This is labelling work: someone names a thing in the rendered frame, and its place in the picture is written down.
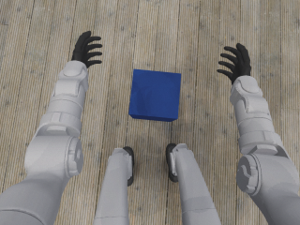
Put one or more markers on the robot right upper arm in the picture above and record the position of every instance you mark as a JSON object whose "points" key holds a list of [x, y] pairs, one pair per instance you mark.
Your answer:
{"points": [[272, 183]]}

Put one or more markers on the robot left upper arm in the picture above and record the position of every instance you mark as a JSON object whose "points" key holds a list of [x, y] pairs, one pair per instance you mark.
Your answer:
{"points": [[50, 162]]}

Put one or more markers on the right robot forearm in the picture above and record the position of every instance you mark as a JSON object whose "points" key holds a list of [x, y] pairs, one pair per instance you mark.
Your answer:
{"points": [[254, 122]]}

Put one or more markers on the robot right hand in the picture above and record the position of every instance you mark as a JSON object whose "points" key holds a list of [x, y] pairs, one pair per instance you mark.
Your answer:
{"points": [[241, 62]]}

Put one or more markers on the carton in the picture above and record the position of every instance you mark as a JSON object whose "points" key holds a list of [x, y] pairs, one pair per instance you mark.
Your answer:
{"points": [[154, 95]]}

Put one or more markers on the robot left thigh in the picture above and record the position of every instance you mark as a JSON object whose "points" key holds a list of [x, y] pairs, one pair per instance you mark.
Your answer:
{"points": [[112, 205]]}

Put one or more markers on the robot right foot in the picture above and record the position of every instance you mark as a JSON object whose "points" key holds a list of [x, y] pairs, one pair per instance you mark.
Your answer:
{"points": [[169, 149]]}

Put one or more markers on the left robot forearm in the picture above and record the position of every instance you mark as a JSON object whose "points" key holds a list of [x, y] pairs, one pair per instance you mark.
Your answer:
{"points": [[63, 116]]}

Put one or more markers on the robot left hand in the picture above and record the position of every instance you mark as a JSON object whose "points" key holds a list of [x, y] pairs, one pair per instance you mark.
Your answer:
{"points": [[81, 52]]}

